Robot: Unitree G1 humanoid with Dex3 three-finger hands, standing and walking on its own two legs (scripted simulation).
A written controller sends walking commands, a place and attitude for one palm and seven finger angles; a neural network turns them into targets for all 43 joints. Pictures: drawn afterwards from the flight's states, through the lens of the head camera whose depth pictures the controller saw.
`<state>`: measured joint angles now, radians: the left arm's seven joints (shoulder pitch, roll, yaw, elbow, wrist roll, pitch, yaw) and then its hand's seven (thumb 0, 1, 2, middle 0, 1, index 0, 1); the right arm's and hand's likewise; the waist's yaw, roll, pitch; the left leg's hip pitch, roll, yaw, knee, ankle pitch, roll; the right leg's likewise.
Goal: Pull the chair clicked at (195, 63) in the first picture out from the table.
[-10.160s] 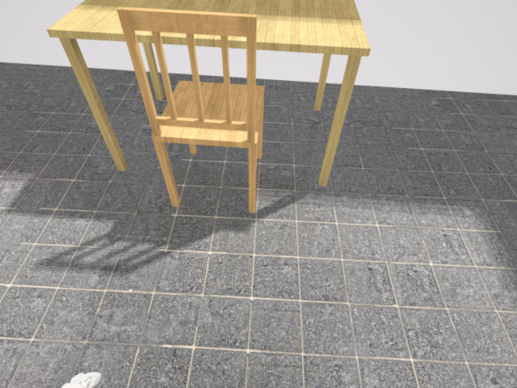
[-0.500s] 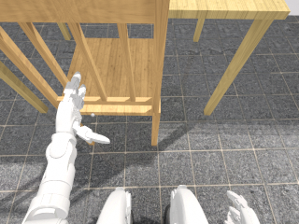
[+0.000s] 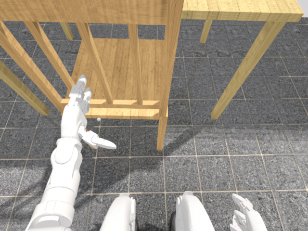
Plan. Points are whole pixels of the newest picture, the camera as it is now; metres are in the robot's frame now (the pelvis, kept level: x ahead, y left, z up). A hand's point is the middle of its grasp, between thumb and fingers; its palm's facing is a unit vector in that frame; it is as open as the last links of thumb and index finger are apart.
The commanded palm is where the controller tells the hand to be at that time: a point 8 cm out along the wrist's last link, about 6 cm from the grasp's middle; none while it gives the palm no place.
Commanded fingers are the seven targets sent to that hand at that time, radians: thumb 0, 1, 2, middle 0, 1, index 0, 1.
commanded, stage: push the fingers through the gap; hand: left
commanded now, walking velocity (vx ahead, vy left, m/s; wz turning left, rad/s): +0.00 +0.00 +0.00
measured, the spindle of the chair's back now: (99, 71) +0.52 +0.17 +0.04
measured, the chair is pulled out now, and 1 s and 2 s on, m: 0.00 0.00 0.00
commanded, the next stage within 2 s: hook a spindle and tug to test in 1.68 s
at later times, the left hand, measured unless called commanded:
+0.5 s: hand (100, 108) +0.41 +0.15 +0.03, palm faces -0.01 -1.00 -0.05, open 16.9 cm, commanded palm +0.39 +0.20 +0.03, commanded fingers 0.00 -0.50 0.30 -0.06 -0.08 -0.06 -0.08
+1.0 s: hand (104, 92) +0.46 +0.15 +0.03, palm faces +0.02 -1.00 -0.05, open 16.9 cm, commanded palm +0.44 +0.20 +0.03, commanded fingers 0.00 -0.50 0.30 -0.06 -0.08 -0.06 -0.08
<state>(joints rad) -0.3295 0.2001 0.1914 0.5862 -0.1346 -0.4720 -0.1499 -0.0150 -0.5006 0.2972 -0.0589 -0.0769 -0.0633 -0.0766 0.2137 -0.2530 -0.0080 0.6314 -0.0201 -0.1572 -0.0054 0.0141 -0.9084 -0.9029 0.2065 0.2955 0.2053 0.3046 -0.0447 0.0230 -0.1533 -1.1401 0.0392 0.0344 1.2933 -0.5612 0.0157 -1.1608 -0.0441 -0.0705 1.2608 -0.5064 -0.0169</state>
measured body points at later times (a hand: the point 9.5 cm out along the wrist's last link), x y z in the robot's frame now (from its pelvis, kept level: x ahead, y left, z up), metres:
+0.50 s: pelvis +0.00 +0.00 +0.00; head +0.13 +0.00 +0.43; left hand +0.41 +0.20 +0.03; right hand +0.12 -0.26 -0.12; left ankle +0.02 +0.11 -0.62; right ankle +0.05 -0.12 -0.62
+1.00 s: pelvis -0.01 -0.01 -0.01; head +0.13 -0.01 +0.42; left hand +0.45 +0.20 +0.03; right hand +0.06 -0.28 -0.13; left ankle +0.02 +0.11 -0.62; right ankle +0.05 -0.12 -0.62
